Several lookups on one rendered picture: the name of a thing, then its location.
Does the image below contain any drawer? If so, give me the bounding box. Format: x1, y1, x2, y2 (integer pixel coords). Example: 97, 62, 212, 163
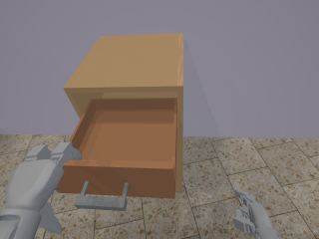
56, 98, 177, 199

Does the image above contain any left robot hand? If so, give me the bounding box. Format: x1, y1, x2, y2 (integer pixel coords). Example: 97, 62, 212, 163
5, 141, 82, 234

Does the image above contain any cabinet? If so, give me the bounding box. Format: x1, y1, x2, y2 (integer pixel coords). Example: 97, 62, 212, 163
63, 33, 183, 193

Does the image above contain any right robot forearm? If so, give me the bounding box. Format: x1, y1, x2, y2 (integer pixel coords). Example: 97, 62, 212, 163
254, 226, 282, 239

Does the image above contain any handle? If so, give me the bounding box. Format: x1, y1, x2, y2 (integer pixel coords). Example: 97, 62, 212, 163
74, 181, 129, 211

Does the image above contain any right robot hand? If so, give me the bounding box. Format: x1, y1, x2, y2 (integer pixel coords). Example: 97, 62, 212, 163
233, 189, 273, 237

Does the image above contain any left robot forearm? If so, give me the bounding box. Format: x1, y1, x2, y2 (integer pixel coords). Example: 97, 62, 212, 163
0, 206, 42, 239

